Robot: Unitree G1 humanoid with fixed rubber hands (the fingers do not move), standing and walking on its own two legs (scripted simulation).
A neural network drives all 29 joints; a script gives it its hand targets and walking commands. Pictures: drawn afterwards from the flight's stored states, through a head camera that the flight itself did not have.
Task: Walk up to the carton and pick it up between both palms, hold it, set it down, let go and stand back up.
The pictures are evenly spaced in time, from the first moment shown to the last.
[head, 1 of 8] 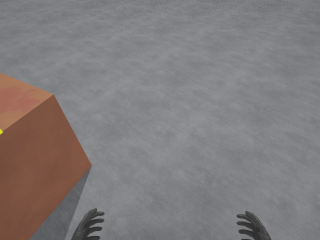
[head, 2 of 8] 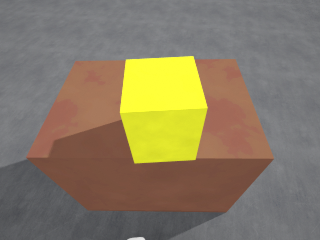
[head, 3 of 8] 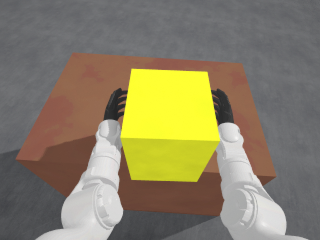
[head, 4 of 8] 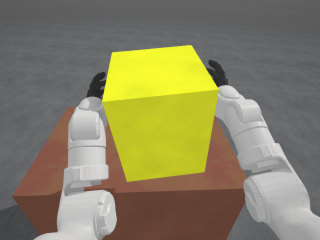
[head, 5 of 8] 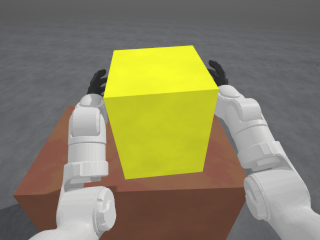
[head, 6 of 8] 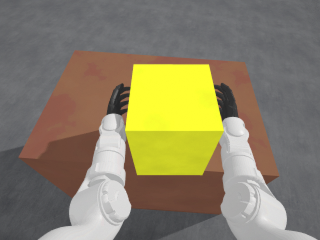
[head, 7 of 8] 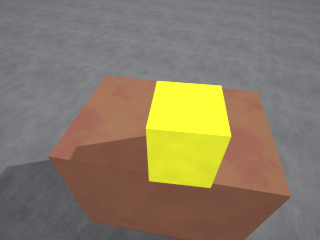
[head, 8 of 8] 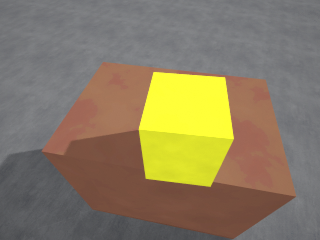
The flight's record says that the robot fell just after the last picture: no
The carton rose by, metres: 0.21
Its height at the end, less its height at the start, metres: +0.00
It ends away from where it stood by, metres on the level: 0.01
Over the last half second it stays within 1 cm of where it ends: yes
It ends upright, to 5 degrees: yes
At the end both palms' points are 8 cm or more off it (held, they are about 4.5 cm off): yes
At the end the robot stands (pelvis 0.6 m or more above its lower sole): yes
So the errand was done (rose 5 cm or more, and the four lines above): yes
